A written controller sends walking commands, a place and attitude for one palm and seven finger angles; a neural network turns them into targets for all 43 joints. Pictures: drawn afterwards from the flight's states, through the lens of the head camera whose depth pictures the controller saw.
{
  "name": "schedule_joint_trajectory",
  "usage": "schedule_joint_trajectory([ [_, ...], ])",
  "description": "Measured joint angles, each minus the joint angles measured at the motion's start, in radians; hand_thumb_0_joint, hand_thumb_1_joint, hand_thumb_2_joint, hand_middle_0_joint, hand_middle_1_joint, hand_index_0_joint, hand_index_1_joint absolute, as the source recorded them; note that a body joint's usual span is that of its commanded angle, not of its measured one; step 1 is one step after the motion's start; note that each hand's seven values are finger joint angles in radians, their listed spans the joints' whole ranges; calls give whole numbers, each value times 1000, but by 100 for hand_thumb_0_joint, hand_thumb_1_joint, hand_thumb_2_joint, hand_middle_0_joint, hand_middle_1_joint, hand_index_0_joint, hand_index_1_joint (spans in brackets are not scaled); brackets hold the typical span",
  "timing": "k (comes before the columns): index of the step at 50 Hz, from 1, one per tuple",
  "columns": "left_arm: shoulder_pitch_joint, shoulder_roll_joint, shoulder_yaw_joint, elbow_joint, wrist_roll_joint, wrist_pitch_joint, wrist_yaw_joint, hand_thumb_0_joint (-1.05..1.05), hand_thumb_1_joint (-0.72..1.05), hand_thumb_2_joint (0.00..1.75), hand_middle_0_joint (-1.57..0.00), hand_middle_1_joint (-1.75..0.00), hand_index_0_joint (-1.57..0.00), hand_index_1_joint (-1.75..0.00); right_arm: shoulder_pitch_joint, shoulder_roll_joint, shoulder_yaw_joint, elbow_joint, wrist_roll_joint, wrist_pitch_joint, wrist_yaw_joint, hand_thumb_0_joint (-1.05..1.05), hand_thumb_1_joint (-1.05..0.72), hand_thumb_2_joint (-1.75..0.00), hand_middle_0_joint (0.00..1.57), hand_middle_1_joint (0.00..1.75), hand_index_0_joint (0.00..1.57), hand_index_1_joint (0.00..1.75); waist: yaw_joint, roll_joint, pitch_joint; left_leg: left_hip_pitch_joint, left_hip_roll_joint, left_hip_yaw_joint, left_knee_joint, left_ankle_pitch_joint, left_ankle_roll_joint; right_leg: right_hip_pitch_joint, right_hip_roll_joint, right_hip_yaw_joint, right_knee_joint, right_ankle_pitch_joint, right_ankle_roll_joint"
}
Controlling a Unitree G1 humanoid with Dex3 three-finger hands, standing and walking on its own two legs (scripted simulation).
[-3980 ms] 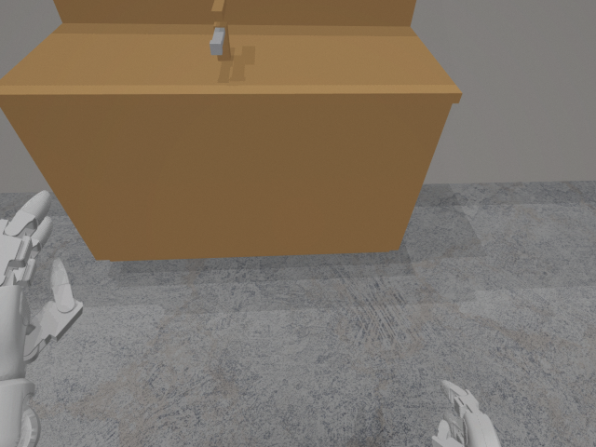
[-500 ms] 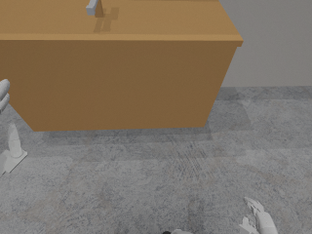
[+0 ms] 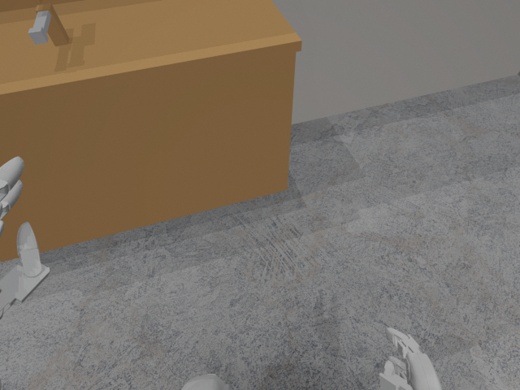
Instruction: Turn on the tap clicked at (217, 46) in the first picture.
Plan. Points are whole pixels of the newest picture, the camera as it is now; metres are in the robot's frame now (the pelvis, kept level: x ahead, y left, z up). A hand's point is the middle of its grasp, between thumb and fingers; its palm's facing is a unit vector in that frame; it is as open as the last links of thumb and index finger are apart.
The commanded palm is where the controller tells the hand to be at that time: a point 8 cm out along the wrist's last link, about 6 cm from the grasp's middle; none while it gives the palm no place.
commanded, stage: take the last steps up to it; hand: left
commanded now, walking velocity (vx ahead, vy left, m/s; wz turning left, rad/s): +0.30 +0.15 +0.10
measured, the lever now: (38, 35) +0.85 +0.55 +0.11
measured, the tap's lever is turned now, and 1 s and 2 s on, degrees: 0 0 0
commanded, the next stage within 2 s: none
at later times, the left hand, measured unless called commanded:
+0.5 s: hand (23, 273) +0.22 +0.25 +0.17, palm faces +0.45 -0.78 -0.43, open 7.4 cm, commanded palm +0.16 +0.29 +0.18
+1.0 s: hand (19, 187) +0.32 +0.29 +0.18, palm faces +0.39 -0.77 -0.50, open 7.4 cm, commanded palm +0.26 +0.35 +0.18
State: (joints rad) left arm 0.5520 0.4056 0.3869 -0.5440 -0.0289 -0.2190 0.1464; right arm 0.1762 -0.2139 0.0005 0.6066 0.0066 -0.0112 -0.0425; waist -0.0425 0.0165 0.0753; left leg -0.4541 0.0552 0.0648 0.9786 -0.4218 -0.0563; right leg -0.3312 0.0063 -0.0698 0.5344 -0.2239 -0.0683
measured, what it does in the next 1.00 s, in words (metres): walks ahead: left foot, then left foot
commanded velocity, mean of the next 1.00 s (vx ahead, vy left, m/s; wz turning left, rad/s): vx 0.30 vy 0.15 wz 0.00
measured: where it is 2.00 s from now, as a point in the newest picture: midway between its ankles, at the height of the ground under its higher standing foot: (223, 346)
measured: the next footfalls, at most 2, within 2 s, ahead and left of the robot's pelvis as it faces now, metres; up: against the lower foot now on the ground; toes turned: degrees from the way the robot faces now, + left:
left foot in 0.16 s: +0.03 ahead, +0.13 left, +0.00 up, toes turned +8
left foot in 0.74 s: +0.16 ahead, +0.19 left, +0.00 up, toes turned +13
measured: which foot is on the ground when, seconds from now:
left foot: up 0.00-0.14, down 0.16-0.40, up 0.42-0.72, down 0.74-1.00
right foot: down 0.00-0.74, up 0.76-0.98, down 1.00-1.00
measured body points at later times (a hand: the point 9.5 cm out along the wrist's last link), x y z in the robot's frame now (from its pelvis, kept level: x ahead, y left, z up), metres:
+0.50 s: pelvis +0.02 +0.00 -0.01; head +0.02 -0.02 +0.44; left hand +0.19 +0.29 +0.19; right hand +0.18 -0.20 -0.12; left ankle -0.01 +0.12 -0.68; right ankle +0.02 -0.10 -0.74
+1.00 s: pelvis +0.11 +0.06 -0.01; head +0.14 +0.05 +0.44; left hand +0.30 +0.33 +0.21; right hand +0.28 -0.14 -0.11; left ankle +0.12 +0.19 -0.74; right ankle +0.13 -0.02 -0.74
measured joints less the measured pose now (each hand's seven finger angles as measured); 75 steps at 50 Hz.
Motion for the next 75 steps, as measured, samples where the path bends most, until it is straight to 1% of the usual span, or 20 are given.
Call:
schedule_joint_trajectory([
  [9, -42, -21, -26, 24, 19, -10, 23, 1, 88, 90, -21, -30, -22, -31, 87, -54, -47, 16, -7, -22, -37, 2, -91, -90, 20, 29, 20, 30, 19, -47, -75, 223, -32, 50, -474, 95, 74, 8, -17, -25, 21, -26, 15],
  [12, -72, -52, -33, 78, 32, -17, 25, 1, 88, 90, -21, -30, -22, -31, 94, -43, -47, 14, -5, -43, -42, 2, -91, -90, 19, 29, 20, 30, 25, -35, -89, 228, -28, 48, -456, 141, 87, -23, -15, -16, 175, -186, 50],
  [15, -94, -62, -40, 119, 42, -11, 21, 2, 89, 90, -21, -30, -21, -31, 96, -14, -39, 21, -5, -70, -36, 2, -91, -90, 19, 29, 20, 30, 21, -4, -99, 232, -19, 26, -454, 130, 85, -38, -24, -33, 292, -230, 72],
  [19, -83, -59, -45, 112, 38, -4, 16, 2, 89, 90, -20, -30, -21, -31, 86, 27, -7, 23, -8, -86, -24, 2, -91, -90, 20, 29, 20, 30, 36, 25, -97, 226, -6, 23, -425, 108, 64, 47, -43, -75, 108, -200, 84],
  [21, -97, -50, -47, 107, 42, -11, 12, 2, 89, 90, -20, -30, -21, -31, 72, 39, 4, 23, -8, -83, -18, 2, -90, -90, 20, 29, 20, 30, 44, 37, -84, 183, 1, 21, -330, 65, 65, 68, -44, -84, 41, -82, 54],
  [23, -127, -55, -63, 123, 38, -19, 3, 2, 89, 90, -21, -30, -21, -31, 49, 40, 4, 49, -6, -69, -8, 2, -90, -90, 20, 29, 21, 30, 49, 46, -67, 101, -9, -6, -127, 3, 58, 62, -50, -96, 79, -88, 36],
  [27, -110, -79, -66, 127, 25, -34, -8, 2, 89, 90, -21, -30, -21, -31, 25, 28, 5, 74, -5, -39, 2, 2, -90, -90, 20, 30, 21, 30, 52, 29, -46, -33, -5, -13, 103, 51, 36, 101, -70, -88, 27, -96, 47],
  [34, -56, -56, -42, 27, 27, -44, 9, 2, 88, 90, -21, -30, -22, -31, 39, -6, -22, 27, -11, -47, -12, 2, -90, -90, 20, 29, 21, 30, 58, -38, -3, 38, 33, 61, -316, 149, 48, 150, -130, -63, -10, -109, 91],
  [37, -66, -44, -24, -9, 25, -50, 19, 2, 88, 90, -21, -30, -22, -31, 46, -31, -43, 2, -7, -63, -25, 2, -90, -90, 20, 29, 21, 30, 60, -30, -2, 124, 27, 95, -466, 254, 61, 136, -141, -47, 82, -174, 115],
  [40, -128, -18, 3, 35, 20, -55, 23, 1, 89, 90, -21, -30, -21, -31, 4, 0, -57, 8, 0, -72, -30, 2, -91, -90, 20, 29, 20, 30, 54, -58, 13, 111, 13, 120, -381, 209, 70, 23, -134, 13, 390, -300, 97],
  [43, -144, -15, 12, 63, 14, -33, 18, 2, 89, 90, -21, -30, -21, -31, -17, 36, -41, 11, 6, -86, -21, 2, -91, -90, 20, 29, 20, 30, 34, -46, 2, 122, 19, 124, -392, 177, 76, -78, -104, -7, 539, -312, 95],
  [46, -105, -25, 3, 29, 9, -30, 15, 2, 89, 90, -20, -30, -21, -31, -11, 62, -17, 5, 6, -103, -10, 2, -91, -90, 20, 29, 20, 30, 27, -24, -9, 142, 26, 130, -422, 178, 71, -98, -93, -57, 416, -263, 96],
  [50, -48, -6, -8, -7, 12, -33, 9, 2, 89, 90, -21, -30, -21, -31, 26, 73, 6, -4, 4, -104, -12, 1, -90, -90, 20, 29, 21, 30, 31, 2, -23, 147, 26, 129, -377, 130, 57, -5, -74, -106, 108, -150, 87],
  [53, -65, -15, -19, 26, 17, -37, 1, 2, 89, 90, -21, -30, -21, -31, 27, 48, 1, 33, 2, -74, -8, 1, -90, -90, 20, 30, 21, 30, 41, 39, -23, 72, 16, 60, -132, 9, 58, 7, -70, -119, 134, -105, 25],
  [57, -83, -61, -23, 97, 13, -40, -5, 1, 88, 90, -21, -30, -22, -31, 25, 12, -10, 81, 1, -41, 0, 2, -90, -90, 20, 30, 21, 30, 49, 29, -22, -55, -5, 2, 164, 40, 31, 72, -89, -110, 73, -120, 36],
  [59, -80, -72, -23, 106, 18, -44, -2, 1, 88, 90, -21, -30, -22, -31, 28, -2, -16, 78, -2, -35, -2, 2, -90, -90, 20, 29, 21, 30, 47, 13, -18, -79, 13, 4, 112, 70, 30, 100, -101, -106, 30, -106, 46],
  [64, -64, -68, -38, 40, 26, -47, 8, 2, 89, 90, -21, -30, -21, -31, 40, -28, -38, 34, -9, -48, -8, 2, -91, -90, 20, 29, 21, 30, 47, -37, 7, -8, 39, 58, -248, 141, 45, 148, -141, -90, 2, -119, 80],
  [68, -62, -39, -20, -34, 26, -59, 18, 2, 88, 90, -21, -30, -22, -31, 42, -47, -60, -13, -7, -68, -24, 2, -91, -90, 20, 29, 20, 30, 49, -36, 2, 108, 30, 98, -462, 273, 62, 131, -155, -62, 128, -201, 110],
  [72, -150, 10, 16, 45, 17, -66, 17, 1, 88, 90, -21, -30, -21, -31, -13, 17, -59, -2, 3, -76, -27, 2, -91, -90, 20, 29, 20, 30, 35, -61, 2, 88, 23, 114, -368, 202, 67, -41, -117, 15, 535, -326, 90],
  [75, -148, -2, 24, 54, 6, -44, 13, 2, 89, 90, -21, -30, -21, -31, -23, 58, -30, -1, 8, -90, -14, 2, -91, -90, 20, 29, 20, 30, 26, -46, -14, 105, 30, 119, -399, 198, 68, -120, -99, -17, 567, -283, 92],
])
